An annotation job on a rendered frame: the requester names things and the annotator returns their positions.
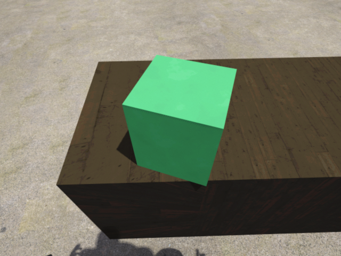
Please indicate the carton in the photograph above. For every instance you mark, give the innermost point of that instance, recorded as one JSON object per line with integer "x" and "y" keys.
{"x": 176, "y": 114}

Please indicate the pedestal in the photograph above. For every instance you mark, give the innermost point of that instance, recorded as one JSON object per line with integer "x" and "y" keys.
{"x": 277, "y": 169}

